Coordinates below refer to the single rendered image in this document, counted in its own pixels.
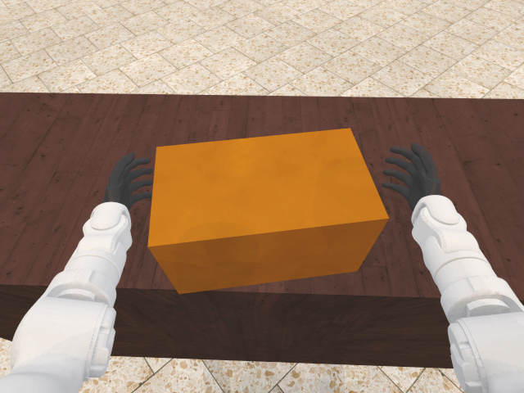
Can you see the robot left forearm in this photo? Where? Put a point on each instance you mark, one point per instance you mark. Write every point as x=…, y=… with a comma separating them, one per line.
x=95, y=268

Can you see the left robot upper arm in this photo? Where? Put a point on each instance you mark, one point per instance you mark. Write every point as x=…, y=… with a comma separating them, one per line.
x=64, y=343

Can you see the left robot hand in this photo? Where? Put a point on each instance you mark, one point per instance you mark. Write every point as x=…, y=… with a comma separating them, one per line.
x=120, y=187

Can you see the right robot hand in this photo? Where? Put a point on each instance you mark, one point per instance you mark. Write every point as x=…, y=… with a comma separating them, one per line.
x=423, y=181

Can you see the right robot upper arm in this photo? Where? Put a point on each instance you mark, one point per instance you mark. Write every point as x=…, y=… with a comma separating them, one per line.
x=487, y=353

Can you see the robot right forearm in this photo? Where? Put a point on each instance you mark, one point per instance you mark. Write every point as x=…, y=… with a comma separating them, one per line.
x=468, y=285

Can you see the carton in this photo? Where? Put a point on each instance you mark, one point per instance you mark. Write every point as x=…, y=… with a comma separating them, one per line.
x=248, y=211

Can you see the pedestal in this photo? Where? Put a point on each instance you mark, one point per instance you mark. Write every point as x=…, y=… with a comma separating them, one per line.
x=58, y=150

